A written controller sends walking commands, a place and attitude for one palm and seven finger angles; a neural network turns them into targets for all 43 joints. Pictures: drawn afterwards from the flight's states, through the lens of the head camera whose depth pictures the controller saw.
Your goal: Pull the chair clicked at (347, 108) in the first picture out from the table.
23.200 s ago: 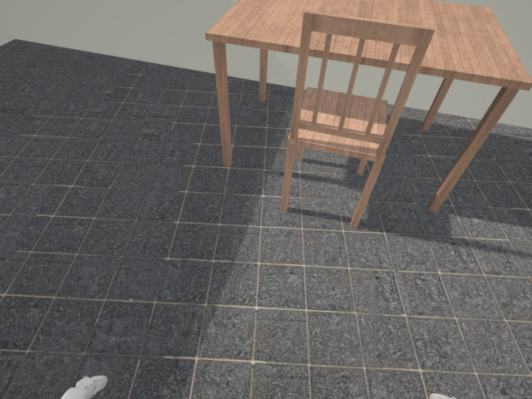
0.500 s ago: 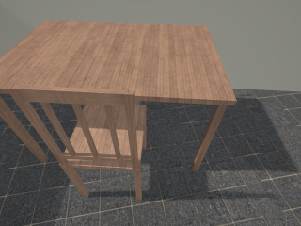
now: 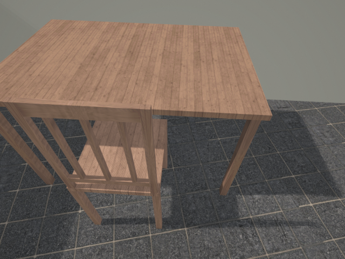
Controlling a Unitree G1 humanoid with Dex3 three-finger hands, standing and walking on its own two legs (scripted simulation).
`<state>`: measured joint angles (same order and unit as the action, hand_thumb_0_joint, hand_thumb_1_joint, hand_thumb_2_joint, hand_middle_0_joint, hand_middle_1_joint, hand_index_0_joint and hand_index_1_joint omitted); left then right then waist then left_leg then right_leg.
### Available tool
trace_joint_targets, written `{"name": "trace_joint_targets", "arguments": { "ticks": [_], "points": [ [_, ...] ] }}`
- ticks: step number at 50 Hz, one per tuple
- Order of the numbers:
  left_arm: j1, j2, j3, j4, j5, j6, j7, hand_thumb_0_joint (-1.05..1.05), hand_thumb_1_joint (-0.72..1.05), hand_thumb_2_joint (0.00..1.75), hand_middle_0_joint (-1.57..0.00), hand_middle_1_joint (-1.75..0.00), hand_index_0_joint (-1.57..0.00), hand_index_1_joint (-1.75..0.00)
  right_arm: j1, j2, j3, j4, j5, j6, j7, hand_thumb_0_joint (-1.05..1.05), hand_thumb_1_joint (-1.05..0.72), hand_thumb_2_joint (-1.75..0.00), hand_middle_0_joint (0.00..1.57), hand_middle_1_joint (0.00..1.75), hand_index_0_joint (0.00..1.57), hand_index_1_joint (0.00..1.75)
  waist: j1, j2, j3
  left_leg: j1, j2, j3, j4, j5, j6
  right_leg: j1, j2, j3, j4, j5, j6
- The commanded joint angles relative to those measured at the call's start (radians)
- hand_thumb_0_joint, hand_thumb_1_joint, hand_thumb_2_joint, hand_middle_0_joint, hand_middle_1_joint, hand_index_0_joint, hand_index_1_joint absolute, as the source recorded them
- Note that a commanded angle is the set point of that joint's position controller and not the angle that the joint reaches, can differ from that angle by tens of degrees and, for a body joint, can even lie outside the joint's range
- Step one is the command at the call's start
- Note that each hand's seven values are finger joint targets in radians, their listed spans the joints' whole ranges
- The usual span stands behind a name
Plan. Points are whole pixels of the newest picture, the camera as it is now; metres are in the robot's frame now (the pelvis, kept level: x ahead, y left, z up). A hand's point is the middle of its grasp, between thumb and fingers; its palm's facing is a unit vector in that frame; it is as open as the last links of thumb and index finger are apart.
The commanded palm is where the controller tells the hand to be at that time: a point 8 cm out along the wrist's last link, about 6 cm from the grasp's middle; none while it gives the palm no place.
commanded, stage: look again from close up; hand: left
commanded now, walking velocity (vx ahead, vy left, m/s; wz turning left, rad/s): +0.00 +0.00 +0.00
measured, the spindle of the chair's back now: (98, 153) +0.43 +0.26 -0.08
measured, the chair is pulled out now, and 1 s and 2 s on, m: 0.00 0.00 0.00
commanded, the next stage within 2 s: none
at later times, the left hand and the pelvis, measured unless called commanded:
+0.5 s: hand out of the picture +0.00 +0.17 -0.17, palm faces +0.02 -0.98 -0.20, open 7.3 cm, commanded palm none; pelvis +0.01 +0.00 +0.00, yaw +0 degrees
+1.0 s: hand out of the picture +0.04 +0.20 -0.17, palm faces +0.01 -0.97 -0.26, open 7.3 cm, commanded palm none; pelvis +0.02 -0.01 +0.00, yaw +1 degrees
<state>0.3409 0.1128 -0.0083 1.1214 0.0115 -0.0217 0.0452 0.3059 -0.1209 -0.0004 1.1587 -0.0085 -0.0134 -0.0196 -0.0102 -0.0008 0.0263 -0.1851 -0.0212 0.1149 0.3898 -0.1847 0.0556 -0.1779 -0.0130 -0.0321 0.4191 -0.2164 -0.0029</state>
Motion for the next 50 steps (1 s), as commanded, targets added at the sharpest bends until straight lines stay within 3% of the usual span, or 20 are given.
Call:
{"name": "trace_joint_targets", "arguments": {
  "ticks": [1, 16, 28, 33, 40, 50],
  "points": [
    [0.079, 0.099, 0.019, -0.019, 0.004, -0.013, 0.003, 0.00, 0.90, 0.90, -0.20, -0.30, -0.20, -0.30, 0.070, -0.094, -0.016, -0.016, 0.002, -0.010, -0.008, 0.00, -0.90, -0.90, 0.20, 0.30, 0.20, 0.30, 0.003, 0.007, 0.062, 0.005, 0.133, -0.163, -0.111, -0.034, -0.023, -0.070, -0.090, 0.099, -0.095, 0.023, -0.022],
    [0.045, 0.137, 0.024, -0.020, 0.006, -0.014, -0.002, 0.00, 0.90, 0.90, -0.20, -0.30, -0.20, -0.30, 0.033, -0.136, -0.019, -0.024, 0.000, -0.014, -0.008, 0.00, -0.90, -0.90, 0.20, 0.30, 0.20, 0.30, 0.005, 0.006, 0.074, 0.015, 0.137, -0.167, -0.121, -0.023, -0.023, -0.067, -0.093, 0.099, -0.105, 0.022, -0.022],
    [-0.004, 0.187, 0.034, -0.028, 0.005, -0.016, -0.008, 0.00, 0.90, 0.90, -0.20, -0.30, -0.20, -0.30, -0.006, -0.183, -0.021, -0.032, 0.000, -0.021, -0.008, 0.00, -0.90, -0.90, 0.20, 0.30, 0.20, 0.30, 0.007, 0.002, 0.034, 0.043, 0.144, -0.172, -0.118, 0.056, -0.022, -0.024, -0.101, 0.098, -0.110, 0.065, -0.024],
    [-0.029, 0.208, 0.035, -0.029, 0.005, -0.014, -0.011, 0.00, 0.90, 0.90, -0.20, -0.30, -0.20, -0.30, -0.027, -0.203, -0.021, -0.035, 0.000, -0.020, -0.007, 0.00, -0.90, -0.90, 0.20, 0.30, 0.20, 0.30, 0.008, 0.004, 0.048, 0.038, 0.144, -0.180, -0.133, 0.020, -0.024, -0.031, -0.101, 0.101, -0.119, 0.036, -0.024],
    [-0.051, 0.240, 0.039, -0.035, 0.006, -0.019, -0.014, 0.00, 0.90, 0.90, -0.20, -0.30, -0.20, -0.30, -0.056, -0.231, -0.023, -0.042, 0.000, -0.023, -0.006, 0.00, -0.90, -0.90, 0.20, 0.30, 0.20, 0.30, 0.009, 0.001, 0.005, 0.071, 0.150, -0.176, -0.116, 0.103, -0.023, -0.001, -0.108, 0.102, -0.125, 0.093, -0.025],
    [-0.099, 0.283, 0.042, -0.037, 0.005, -0.019, -0.020, 0.00, 0.90, 0.90, -0.20, -0.30, -0.20, -0.30, -0.102, -0.274, -0.021, -0.050, -0.001, -0.024, -0.005, 0.00, -0.90, -0.90, 0.20, 0.30, 0.20, 0.30, 0.010, 0.006, 0.006, 0.078, 0.153, -0.182, -0.129, 0.114, -0.028, 0.014, -0.113, 0.105, -0.145, 0.103, -0.026]
  ]
}}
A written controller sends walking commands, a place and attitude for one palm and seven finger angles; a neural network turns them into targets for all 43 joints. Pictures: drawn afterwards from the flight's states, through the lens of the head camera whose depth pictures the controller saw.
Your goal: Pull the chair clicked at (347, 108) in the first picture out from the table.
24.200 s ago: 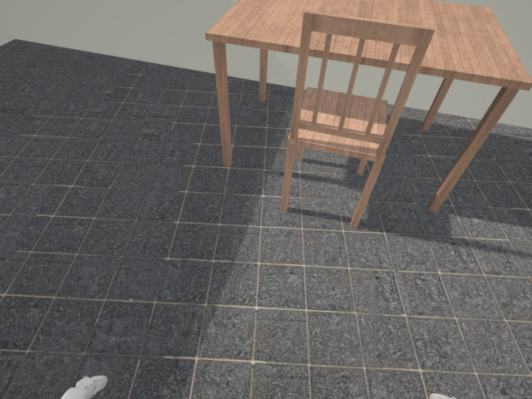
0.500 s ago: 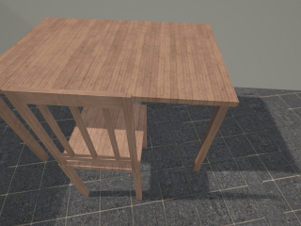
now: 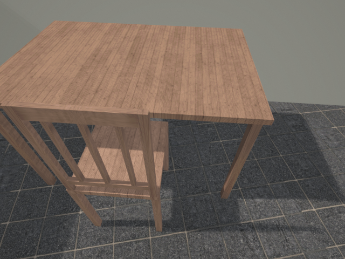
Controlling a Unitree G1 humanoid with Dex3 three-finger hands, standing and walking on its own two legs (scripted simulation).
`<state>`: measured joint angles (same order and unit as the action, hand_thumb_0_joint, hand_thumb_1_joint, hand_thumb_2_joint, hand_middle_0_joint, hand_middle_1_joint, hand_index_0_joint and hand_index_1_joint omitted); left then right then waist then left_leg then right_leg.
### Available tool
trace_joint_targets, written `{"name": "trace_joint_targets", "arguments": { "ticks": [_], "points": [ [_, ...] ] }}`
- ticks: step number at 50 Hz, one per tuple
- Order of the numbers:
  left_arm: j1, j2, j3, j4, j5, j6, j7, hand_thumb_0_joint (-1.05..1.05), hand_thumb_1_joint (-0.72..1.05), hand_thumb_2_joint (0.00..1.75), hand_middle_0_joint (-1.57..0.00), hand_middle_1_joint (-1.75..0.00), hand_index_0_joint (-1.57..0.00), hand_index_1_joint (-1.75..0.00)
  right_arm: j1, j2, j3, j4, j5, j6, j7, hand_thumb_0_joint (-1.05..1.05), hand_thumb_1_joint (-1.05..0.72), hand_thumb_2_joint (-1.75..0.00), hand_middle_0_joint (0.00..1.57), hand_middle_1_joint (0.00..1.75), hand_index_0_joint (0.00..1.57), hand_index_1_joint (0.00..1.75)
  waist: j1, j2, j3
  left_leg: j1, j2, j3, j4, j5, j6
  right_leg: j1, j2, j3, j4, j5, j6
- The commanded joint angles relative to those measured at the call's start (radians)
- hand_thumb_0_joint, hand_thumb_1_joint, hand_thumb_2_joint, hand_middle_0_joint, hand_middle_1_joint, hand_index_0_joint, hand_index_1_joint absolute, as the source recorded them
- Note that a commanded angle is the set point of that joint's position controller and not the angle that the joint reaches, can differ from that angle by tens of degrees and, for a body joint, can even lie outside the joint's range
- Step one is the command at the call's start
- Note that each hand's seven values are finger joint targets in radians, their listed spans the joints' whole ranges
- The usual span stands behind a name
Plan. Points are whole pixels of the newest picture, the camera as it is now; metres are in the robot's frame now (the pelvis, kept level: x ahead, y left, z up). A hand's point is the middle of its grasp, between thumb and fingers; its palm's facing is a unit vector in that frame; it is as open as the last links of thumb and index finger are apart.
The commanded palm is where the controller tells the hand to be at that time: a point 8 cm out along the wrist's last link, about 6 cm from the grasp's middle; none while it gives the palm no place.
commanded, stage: look again from close up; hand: left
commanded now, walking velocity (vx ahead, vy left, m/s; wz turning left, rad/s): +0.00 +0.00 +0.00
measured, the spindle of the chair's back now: (96, 157) +0.42 +0.27 -0.08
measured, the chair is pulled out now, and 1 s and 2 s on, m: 0.00 0.00 0.00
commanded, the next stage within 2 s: raise the hand toward the chair's back in 1.88 s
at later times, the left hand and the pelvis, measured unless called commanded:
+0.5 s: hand out of the picture +0.06 +0.22 -0.16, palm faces +0.00 -0.95 -0.31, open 7.3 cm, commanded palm none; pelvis +0.01 -0.01 +0.00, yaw +1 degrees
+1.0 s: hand out of the picture +0.07 +0.21 -0.16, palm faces +0.00 -0.95 -0.32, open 7.3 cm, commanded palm none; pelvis +0.02 -0.03 +0.00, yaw +1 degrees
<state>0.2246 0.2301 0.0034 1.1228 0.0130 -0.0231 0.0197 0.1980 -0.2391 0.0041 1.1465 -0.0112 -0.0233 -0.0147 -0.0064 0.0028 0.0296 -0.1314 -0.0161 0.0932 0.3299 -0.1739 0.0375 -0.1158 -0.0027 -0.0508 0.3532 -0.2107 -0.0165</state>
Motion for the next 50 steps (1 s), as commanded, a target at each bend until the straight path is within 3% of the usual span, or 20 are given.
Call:
{"name": "trace_joint_targets", "arguments": {
  "ticks": [1, 14, 20, 25, 34, 50],
  "points": [
    [0.008, 0.171, 0.030, -0.039, 0.003, -0.017, 0.006, 0.00, 0.90, 0.90, -0.20, -0.30, -0.20, -0.30, 0.004, -0.161, -0.026, -0.038, 0.002, -0.014, -0.010, 0.00, -0.90, -0.90, 0.20, 0.30, 0.20, 0.30, 0.003, 0.001, 0.007, 0.021, 0.148, -0.162, -0.075, 0.092, -0.011, -0.050, -0.123, 0.127, -0.081, 0.087, -0.012],
    [-0.039, 0.226, 0.038, -0.049, 0.002, -0.023, 0.000, 0.00, 0.90, 0.90, -0.20, -0.30, -0.20, -0.30, -0.045, -0.214, -0.025, -0.047, 0.001, -0.018, -0.008, 0.00, -0.90, -0.90, 0.20, 0.30, 0.20, 0.30, 0.005, 0.000, -0.044, 0.052, 0.155, -0.167, -0.071, 0.159, -0.014, -0.005, -0.135, 0.127, -0.092, 0.169, -0.014],
    [-0.051, 0.246, 0.038, -0.049, 0.002, -0.023, -0.002, 0.00, 0.90, 0.90, -0.20, -0.30, -0.20, -0.30, -0.064, -0.226, -0.024, -0.051, 0.002, -0.015, -0.007, 0.00, -0.90, -0.90, 0.20, 0.30, 0.20, 0.30, 0.007, -0.008, -0.035, 0.054, 0.155, -0.165, -0.072, 0.158, -0.016, -0.001, -0.138, 0.126, -0.106, 0.183, -0.013],
    [-0.060, 0.252, 0.037, -0.049, 0.002, -0.021, -0.004, 0.00, 0.90, 0.90, -0.20, -0.30, -0.20, -0.30, -0.072, -0.236, -0.022, -0.053, 0.001, -0.013, -0.006, 0.00, -0.90, -0.90, 0.20, 0.30, 0.20, 0.30, 0.007, -0.003, -0.029, 0.057, 0.154, -0.169, -0.077, 0.137, -0.017, -0.008, -0.138, 0.131, -0.119, 0.152, -0.012],
    [-0.072, 0.269, 0.040, -0.048, 0.000, -0.023, -0.005, 0.00, 0.90, 0.90, -0.20, -0.30, -0.20, -0.30, -0.082, -0.256, -0.021, -0.055, 0.000, -0.015, -0.007, 0.00, -0.90, -0.90, 0.20, 0.30, 0.20, 0.30, 0.005, 0.002, -0.061, 0.075, 0.158, -0.162, -0.072, 0.178, -0.021, 0.019, -0.145, 0.127, -0.114, 0.226, -0.013],
    [-0.073, 0.274, 0.041, -0.048, 0.001, -0.020, -0.005, 0.00, 0.90, 0.90, -0.20, -0.30, -0.20, -0.30, -0.080, -0.257, -0.017, -0.058, 0.002, -0.012, -0.010, 0.00, -0.90, -0.90, 0.20, 0.30, 0.20, 0.30, 0.009, -0.011, -0.054, 0.076, 0.160, -0.156, -0.071, 0.192, -0.023, 0.033, -0.142, 0.125, -0.116, 0.263, -0.011]
  ]
}}
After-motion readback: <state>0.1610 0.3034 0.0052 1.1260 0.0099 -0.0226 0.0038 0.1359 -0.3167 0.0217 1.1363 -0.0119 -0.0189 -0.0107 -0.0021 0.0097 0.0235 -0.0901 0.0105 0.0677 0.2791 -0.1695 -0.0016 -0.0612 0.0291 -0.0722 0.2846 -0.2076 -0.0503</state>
